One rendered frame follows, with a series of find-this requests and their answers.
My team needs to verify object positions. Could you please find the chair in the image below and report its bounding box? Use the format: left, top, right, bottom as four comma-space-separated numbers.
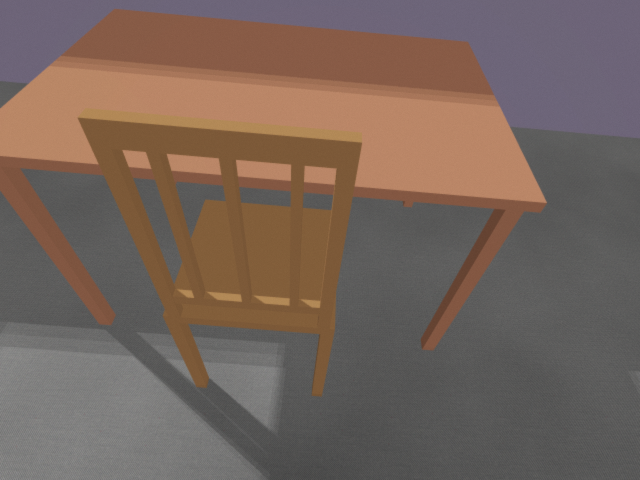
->
77, 108, 362, 397

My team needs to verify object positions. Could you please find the table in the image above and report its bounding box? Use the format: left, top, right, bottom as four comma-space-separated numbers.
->
0, 9, 547, 350

